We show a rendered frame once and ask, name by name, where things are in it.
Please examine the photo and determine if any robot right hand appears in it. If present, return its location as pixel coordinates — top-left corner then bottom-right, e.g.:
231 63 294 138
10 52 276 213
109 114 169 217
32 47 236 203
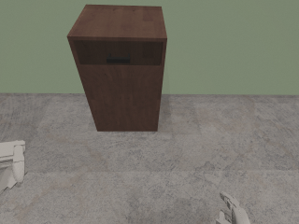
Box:
216 191 250 224

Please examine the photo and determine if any cabinet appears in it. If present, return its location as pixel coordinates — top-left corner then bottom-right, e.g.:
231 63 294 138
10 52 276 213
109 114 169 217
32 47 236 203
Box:
67 4 167 132

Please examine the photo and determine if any robot left hand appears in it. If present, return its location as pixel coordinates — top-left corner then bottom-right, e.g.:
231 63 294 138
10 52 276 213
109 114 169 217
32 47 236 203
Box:
0 140 29 195

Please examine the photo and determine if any handle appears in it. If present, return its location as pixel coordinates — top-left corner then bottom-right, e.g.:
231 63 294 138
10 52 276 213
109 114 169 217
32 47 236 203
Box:
107 53 131 63

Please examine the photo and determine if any drawer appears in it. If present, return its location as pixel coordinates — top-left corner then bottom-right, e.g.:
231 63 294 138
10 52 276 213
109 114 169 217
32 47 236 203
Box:
73 40 163 66

